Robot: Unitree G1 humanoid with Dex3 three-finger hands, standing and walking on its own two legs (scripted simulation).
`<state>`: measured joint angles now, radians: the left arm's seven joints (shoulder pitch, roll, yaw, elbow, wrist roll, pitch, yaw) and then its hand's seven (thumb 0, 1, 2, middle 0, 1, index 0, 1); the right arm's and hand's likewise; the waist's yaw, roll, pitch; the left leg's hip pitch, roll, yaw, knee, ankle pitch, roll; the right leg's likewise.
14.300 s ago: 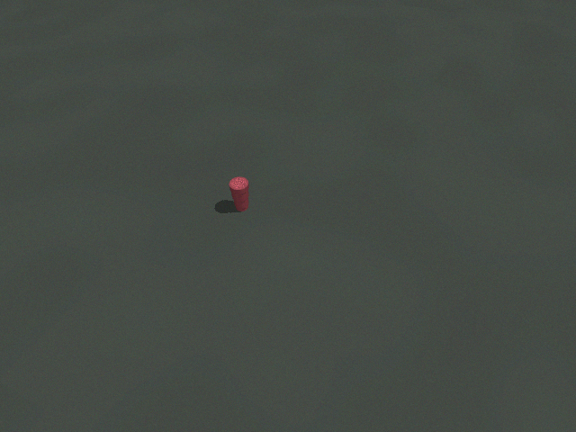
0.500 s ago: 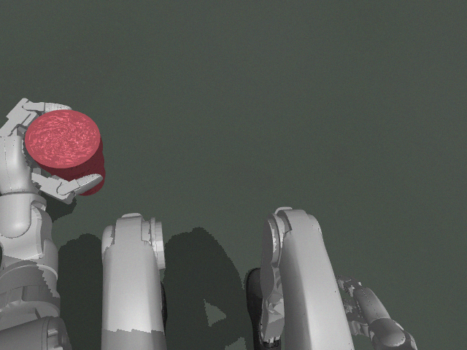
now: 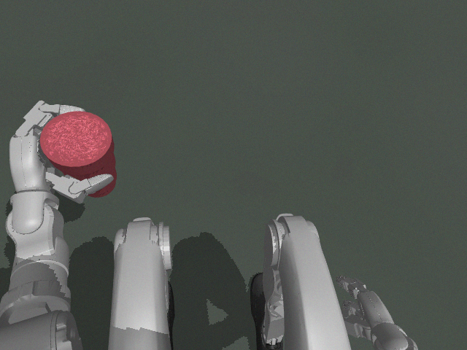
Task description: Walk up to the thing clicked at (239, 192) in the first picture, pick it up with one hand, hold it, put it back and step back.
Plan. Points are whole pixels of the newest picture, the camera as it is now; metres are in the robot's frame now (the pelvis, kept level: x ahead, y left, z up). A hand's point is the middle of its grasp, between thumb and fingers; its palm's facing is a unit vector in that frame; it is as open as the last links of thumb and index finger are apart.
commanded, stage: settle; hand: left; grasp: from the side
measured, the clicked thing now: (89, 163) +0.41 +0.24 -0.05
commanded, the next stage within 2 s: lift in 0.10 s
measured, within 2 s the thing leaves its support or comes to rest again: neither
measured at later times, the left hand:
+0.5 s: hand (73, 143) +0.42 +0.24 +0.01, palm faces +0.13 -0.99 -0.03, open 11.7 cm
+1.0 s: hand (19, 97) +0.40 +0.22 +0.16, palm faces +0.14 -0.99 -0.04, open 11.7 cm
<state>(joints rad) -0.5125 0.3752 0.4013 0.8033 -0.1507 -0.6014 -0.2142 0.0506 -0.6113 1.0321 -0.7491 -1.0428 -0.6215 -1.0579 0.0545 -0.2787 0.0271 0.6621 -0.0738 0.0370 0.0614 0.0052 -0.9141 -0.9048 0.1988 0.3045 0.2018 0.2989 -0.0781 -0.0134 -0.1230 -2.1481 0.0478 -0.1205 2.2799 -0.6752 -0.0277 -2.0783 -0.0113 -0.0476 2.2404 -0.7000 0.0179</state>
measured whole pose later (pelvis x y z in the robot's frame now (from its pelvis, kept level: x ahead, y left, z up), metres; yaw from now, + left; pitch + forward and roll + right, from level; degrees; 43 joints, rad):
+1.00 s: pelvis +0.02 +0.00 +0.13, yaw +3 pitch +30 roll -3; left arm -0.27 0.28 0.27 0.35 -0.22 -0.35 -0.15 0.05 -0.61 1.03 -0.75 -1.04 -0.63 -1.04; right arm 0.09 -0.26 -0.02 0.59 0.02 0.01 -0.01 0.01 -0.91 -0.90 0.20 0.30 0.20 0.30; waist -0.03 0.03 -0.19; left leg -1.74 0.05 -0.07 1.85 -0.65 -0.02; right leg -1.69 -0.02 -0.04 1.83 -0.68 0.01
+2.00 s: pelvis +0.07 +0.01 +0.33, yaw +5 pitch +12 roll -2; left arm -0.12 0.21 0.15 0.37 -0.18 -0.33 -0.10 0.04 -0.61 1.04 -0.75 -1.05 -0.62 -1.05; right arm 0.23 -0.22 -0.01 0.63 0.02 -0.04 -0.03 0.01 -0.92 -0.90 0.20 0.30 0.20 0.30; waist -0.03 0.02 -0.09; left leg -0.82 0.05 -0.01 1.07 -0.47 -0.02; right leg -0.77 -0.03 -0.04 1.04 -0.48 0.02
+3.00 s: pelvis +0.08 +0.00 +0.36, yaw +5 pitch +6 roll -1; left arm -0.13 0.19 0.14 0.43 -0.18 -0.34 -0.10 0.04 -0.61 1.03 -0.75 -1.04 -0.63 -1.04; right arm 0.23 -0.22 0.00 0.64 0.01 0.01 -0.03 0.01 -0.93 -0.90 0.20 0.30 0.20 0.30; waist -0.02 0.02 -0.04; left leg -0.55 0.05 0.00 0.85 -0.41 -0.02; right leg -0.52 -0.03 -0.03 0.83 -0.42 0.02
